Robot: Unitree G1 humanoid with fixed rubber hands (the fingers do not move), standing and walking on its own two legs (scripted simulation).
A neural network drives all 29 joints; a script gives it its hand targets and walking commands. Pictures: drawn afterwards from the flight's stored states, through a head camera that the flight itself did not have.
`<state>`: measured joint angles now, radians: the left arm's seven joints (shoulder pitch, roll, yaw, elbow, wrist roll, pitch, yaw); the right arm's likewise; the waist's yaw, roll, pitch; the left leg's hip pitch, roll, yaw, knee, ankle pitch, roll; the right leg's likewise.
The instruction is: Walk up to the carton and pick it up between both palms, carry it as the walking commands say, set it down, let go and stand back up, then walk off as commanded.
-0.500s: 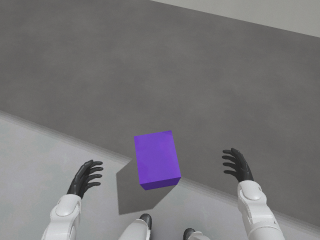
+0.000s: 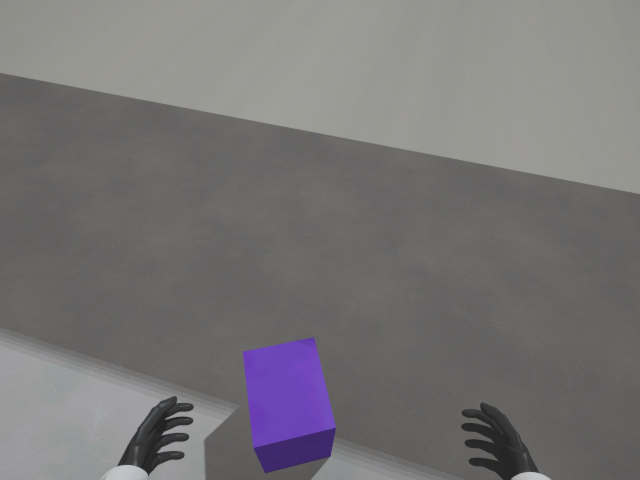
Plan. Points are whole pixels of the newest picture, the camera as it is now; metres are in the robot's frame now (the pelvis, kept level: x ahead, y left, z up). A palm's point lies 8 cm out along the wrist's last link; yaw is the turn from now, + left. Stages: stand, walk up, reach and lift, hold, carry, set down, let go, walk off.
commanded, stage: let go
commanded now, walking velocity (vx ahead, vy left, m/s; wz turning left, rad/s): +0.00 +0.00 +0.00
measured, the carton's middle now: (289, 406) +0.40 +0.09 -0.63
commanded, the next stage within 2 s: stand in 0.28 s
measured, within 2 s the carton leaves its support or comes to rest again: neither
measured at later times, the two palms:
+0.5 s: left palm out of the picture +0.14 +0.30 -0.10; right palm out of the picture +0.12 -0.27 -0.08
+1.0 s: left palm out of the picture +0.13 +0.31 -0.10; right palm out of the picture +0.12 -0.28 -0.09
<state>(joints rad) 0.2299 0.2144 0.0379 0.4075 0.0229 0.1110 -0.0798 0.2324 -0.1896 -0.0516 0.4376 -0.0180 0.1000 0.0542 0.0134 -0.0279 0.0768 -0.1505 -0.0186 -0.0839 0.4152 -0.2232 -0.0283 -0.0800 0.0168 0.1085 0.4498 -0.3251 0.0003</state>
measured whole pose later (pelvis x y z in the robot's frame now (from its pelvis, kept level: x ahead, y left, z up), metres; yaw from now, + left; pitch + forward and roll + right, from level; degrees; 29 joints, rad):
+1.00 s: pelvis +0.01 +0.02 +0.00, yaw -1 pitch -1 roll +0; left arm 0.19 0.36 0.03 0.79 0.03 0.01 0.03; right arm 0.15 -0.33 -0.03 0.86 -0.03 0.01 -0.02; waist -0.01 -0.04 0.02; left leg -0.19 -0.03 -0.07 0.48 -0.27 0.00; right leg -0.09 0.01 0.12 0.43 -0.33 0.03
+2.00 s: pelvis -0.02 +0.02 +0.00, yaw +1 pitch -3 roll +0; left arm 0.15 0.39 0.02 0.98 0.02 0.00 0.02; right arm 0.12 -0.38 -0.01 1.04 -0.02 0.00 -0.02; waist 0.00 -0.02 0.04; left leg -0.17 -0.03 -0.10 0.41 -0.19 -0.01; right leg -0.05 0.00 0.09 0.35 -0.26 0.03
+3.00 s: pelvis -0.02 -0.09 -0.03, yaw +29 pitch -1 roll +0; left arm 0.30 0.25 0.02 0.87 0.05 0.09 0.04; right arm 0.16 -0.21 -0.03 0.88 -0.04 0.04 -0.03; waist 0.01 -0.06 0.10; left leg -0.32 0.02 0.11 0.75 -0.42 0.04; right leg -0.34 -0.02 -0.21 0.99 -0.56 -0.03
